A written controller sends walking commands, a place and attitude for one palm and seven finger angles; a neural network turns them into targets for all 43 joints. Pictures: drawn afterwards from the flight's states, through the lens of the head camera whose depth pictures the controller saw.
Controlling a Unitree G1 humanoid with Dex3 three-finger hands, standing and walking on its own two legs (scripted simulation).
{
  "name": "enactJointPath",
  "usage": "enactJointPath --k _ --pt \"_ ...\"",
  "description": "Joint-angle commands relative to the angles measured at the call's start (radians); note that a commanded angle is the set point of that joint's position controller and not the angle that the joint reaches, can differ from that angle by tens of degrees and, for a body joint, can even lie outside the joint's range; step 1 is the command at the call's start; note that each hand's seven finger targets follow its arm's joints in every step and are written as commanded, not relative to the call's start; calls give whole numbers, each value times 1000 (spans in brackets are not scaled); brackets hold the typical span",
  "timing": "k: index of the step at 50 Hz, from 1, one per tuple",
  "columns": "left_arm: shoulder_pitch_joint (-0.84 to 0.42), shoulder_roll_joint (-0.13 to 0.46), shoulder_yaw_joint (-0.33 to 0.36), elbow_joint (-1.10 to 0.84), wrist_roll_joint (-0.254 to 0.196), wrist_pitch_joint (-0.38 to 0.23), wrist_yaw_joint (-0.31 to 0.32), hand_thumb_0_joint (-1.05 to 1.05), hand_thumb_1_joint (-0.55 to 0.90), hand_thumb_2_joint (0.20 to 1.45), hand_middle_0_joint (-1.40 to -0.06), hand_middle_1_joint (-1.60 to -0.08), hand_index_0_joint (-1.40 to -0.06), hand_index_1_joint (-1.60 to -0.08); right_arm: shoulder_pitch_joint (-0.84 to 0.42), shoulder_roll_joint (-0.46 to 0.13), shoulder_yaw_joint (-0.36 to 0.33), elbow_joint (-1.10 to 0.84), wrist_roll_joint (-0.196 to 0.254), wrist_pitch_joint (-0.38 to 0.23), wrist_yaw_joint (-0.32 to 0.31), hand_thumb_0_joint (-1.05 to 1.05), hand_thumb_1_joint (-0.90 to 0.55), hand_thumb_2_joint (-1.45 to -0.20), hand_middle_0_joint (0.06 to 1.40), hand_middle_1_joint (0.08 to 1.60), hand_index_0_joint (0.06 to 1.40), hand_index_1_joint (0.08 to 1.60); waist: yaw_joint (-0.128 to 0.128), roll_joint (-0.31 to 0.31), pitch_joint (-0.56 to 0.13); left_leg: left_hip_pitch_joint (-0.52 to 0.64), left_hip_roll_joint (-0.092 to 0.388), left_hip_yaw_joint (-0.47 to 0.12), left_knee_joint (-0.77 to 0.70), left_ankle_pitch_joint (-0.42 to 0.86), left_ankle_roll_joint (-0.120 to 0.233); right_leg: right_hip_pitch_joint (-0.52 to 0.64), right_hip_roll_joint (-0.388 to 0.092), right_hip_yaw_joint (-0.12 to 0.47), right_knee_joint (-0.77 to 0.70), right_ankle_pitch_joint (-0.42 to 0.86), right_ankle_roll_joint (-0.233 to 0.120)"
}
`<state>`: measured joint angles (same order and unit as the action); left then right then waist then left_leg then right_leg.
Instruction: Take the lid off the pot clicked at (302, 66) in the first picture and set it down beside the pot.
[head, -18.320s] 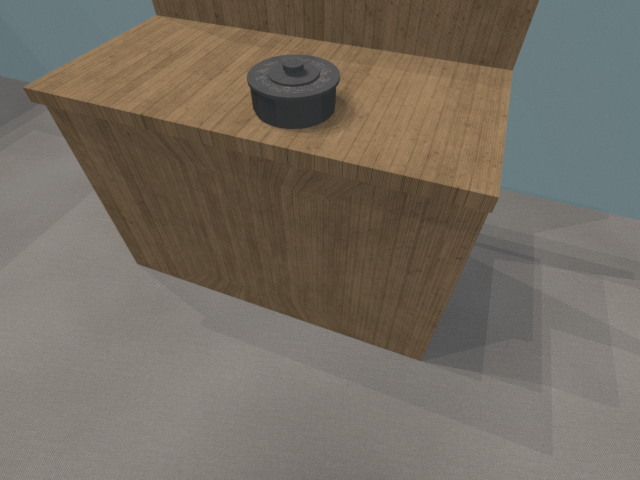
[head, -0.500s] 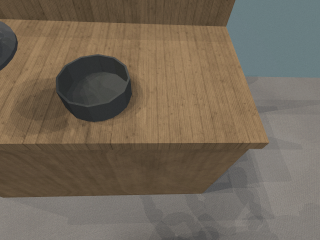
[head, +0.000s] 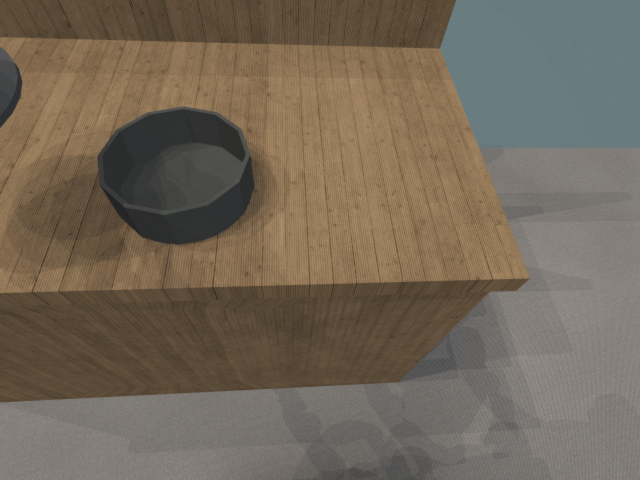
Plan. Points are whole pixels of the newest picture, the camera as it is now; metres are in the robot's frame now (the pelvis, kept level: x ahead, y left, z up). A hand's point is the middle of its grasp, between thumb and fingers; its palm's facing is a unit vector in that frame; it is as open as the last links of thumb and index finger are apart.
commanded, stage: move the lid sideways beside the pot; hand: left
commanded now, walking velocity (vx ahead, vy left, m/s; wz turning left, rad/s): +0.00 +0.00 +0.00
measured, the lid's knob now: out of the picture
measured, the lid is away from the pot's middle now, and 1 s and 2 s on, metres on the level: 0.23 0.22 0.22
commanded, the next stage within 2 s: lower the lid onto the table in 0.18 s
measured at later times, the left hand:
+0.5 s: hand out of the picture +0.47 +0.37 +0.22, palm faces -0.35 -0.20 -0.91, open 6.7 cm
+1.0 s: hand out of the picture +0.47 +0.36 +0.20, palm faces -0.36 -0.23 -0.91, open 6.7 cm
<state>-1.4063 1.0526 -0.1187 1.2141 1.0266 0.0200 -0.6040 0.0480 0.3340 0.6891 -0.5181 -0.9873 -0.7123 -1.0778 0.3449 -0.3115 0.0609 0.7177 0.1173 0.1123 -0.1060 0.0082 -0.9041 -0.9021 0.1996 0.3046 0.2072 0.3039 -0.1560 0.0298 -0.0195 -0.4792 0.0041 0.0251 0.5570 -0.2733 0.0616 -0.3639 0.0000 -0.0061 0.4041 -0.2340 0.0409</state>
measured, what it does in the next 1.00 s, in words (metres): stands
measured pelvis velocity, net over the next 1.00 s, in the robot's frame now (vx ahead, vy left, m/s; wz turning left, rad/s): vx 0.00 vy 0.00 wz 0.00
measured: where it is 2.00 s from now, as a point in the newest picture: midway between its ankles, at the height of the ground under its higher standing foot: outside the picture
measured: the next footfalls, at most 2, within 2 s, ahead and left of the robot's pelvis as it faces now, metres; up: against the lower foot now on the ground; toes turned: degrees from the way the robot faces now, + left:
none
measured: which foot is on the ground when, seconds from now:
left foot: down 0.00-1.00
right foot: down 0.00-1.00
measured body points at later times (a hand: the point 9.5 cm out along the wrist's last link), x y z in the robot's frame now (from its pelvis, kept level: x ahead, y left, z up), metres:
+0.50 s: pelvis +0.00 +0.00 +0.00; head +0.09 +0.02 +0.44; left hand +0.48 +0.38 +0.28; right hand +0.00 -0.28 -0.12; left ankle -0.01 +0.08 -0.74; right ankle -0.03 -0.15 -0.73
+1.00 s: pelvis +0.00 +0.00 +0.00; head +0.09 +0.01 +0.44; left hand +0.48 +0.37 +0.25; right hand -0.02 -0.28 -0.12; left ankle -0.01 +0.08 -0.74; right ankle -0.03 -0.15 -0.73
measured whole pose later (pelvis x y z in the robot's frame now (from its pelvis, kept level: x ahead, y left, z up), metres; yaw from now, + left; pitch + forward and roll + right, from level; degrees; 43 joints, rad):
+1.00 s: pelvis +0.00 +0.00 +0.00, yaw +0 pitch +12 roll -3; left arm -1.38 1.02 -0.10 1.28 1.03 0.04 -0.58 0.05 0.34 0.69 -0.51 -0.99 -0.71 -1.08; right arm 0.38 -0.31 0.05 0.73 0.11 0.09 -0.10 0.01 -0.90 -0.90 0.20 0.30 0.21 0.30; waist -0.17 0.03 -0.03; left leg -0.52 0.01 0.02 0.60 -0.29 0.06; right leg -0.40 0.01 -0.01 0.44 -0.25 0.04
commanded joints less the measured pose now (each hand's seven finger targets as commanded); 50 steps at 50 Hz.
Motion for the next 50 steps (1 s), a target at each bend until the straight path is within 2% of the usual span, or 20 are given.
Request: enactJointPath --k 1,4,5,8,13,14,17,18,23,24,26,29,32,33,35,38,40,43,46,50 --pt "-543 289 70 -278 12 -2 59 0 754 876 -721 -1113 -858 -1150 109 -191 -58 -43 -6 -20 -19 0 -900 -900 200 300 200 300 6 188 -456 420 0 -22 -10 519 25 25 71 -63 2 297 -49" --pt "-536 230 31 -290 -1 -2 53 0 754 876 -721 -1113 -858 -1150 115 -189 -62 -41 -1 -28 -20 0 -900 -900 200 300 200 300 4 240 -460 473 9 -30 -7 599 20 -15 70 -71 -2 299 -54" --pt "-548 266 63 -298 7 2 57 0 754 876 -721 -1113 -858 -1150 120 -191 -64 -36 -7 -26 -17 0 -900 -900 200 300 200 300 7 235 -473 482 7 -38 3 612 18 -14 75 -68 3 296 -49" --pt "-510 237 36 -231 7 5 54 0 754 876 -721 -1113 -858 -1150 124 -189 -63 -36 -4 -30 -19 0 -900 -900 200 300 200 300 -4 170 -429 414 1 -22 -10 483 25 -12 74 -68 -4 259 -48" --pt "-566 259 45 -294 7 1 55 0 754 876 -721 -1113 -858 -1150 122 -191 -60 -33 -5 -32 -20 0 -900 -900 200 300 200 300 0 238 -452 447 3 -31 -8 518 20 -15 75 -70 -1 263 -54" --pt "-542 228 27 -288 -2 -4 52 0 754 876 -721 -1113 -858 -1150 123 -189 -59 -37 -1 -35 -23 0 -900 -900 200 300 200 300 -1 239 -455 468 9 -35 -3 578 15 -29 73 -74 0 278 -56" --pt "-523 218 16 -183 -2 30 42 0 754 876 -721 -1113 -858 -1150 132 -192 -59 -29 3 -43 -13 0 -900 -900 200 300 200 300 -11 157 -407 399 -6 -25 -15 446 22 -11 77 -69 -2 253 -46" --pt "-542 216 9 -200 -2 31 43 0 754 876 -721 -1113 -858 -1150 129 -194 -57 -29 3 -45 -11 0 -900 -900 200 300 200 300 -10 181 -411 395 -6 -24 -20 434 20 -9 76 -69 -1 250 -49" --pt "-615 222 26 -269 9 36 56 0 754 876 -721 -1113 -858 -1150 141 -192 -67 -23 -5 -58 -14 0 -900 -900 200 300 200 300 -7 252 -487 491 4 -45 5 568 13 -30 79 -72 10 279 -50" --pt "-595 192 10 -275 -2 31 54 0 754 876 -721 -1113 -858 -1150 141 -189 -67 -26 -3 -63 -16 0 -900 -900 200 300 200 300 -6 273 -490 516 8 -49 11 644 4 -44 77 -76 11 300 -54" --pt "-543 210 33 -199 8 37 57 0 754 876 -721 -1113 -858 -1150 150 -190 -68 -23 -6 -62 -12 0 -900 -900 200 300 200 300 -9 177 -466 463 4 -45 13 580 14 -36 80 -70 13 285 -43" --pt "-554 157 -4 -213 0 34 59 0 754 876 -721 -1113 -858 -1150 147 -191 -72 -21 -5 -59 -8 0 -900 -900 200 300 200 300 -6 232 -465 476 8 -48 9 623 2 -56 76 -76 17 294 -54" --pt "-528 223 44 -174 16 34 69 0 754 876 -721 -1113 -858 -1150 154 -193 -68 -22 -12 -54 -4 0 -900 -900 200 300 200 300 -8 144 -457 419 0 -36 16 542 16 -21 80 -66 20 292 -44" --pt "-534 242 53 -177 18 33 72 0 754 876 -721 -1113 -858 -1150 151 -195 -67 -25 -11 -52 -6 0 -900 -900 200 300 200 300 -6 144 -460 401 -3 -30 15 526 18 -6 77 -62 23 304 -45" --pt "-566 222 44 -223 15 29 76 0 754 876 -721 -1113 -858 -1150 150 -193 -70 -26 -13 -47 -3 0 -900 -900 200 300 200 300 -1 236 -486 458 4 -47 24 626 4 -34 78 -66 28 314 -51" --pt "-538 245 63 -194 22 30 81 0 754 876 -721 -1113 -858 -1150 154 -192 -72 -31 -16 -47 -4 0 -900 -900 200 300 200 300 -3 195 -473 427 -1 -36 25 561 15 -24 78 -62 24 299 -47" --pt "-526 238 63 -196 15 28 82 0 754 876 -721 -1113 -858 -1150 154 -195 -72 -28 -12 -41 -3 0 -900 -900 200 300 200 300 -3 183 -481 436 5 -38 28 594 11 -27 76 -63 30 312 -45" --pt "-486 198 29 -143 9 30 82 0 754 876 -721 -1113 -858 -1150 158 -192 -70 -28 -9 -42 -4 0 -900 -900 200 300 200 300 -13 166 -427 389 -2 -26 22 497 18 -47 80 -63 24 278 -46" --pt "-544 258 68 -224 17 19 90 0 754 876 -721 -1113 -858 -1150 157 -195 -70 -29 -12 -39 -9 0 -900 -900 200 300 200 300 -7 217 -492 428 0 -34 28 538 16 -29 79 -58 29 288 -48" --pt "-483 259 75 -186 6 10 91 0 754 876 -721 -1113 -858 -1150 162 -196 -69 -26 -9 -39 -12 0 -900 -900 200 300 200 300 -8 183 -477 404 0 -30 37 545 18 -22 79 -55 37 314 -44"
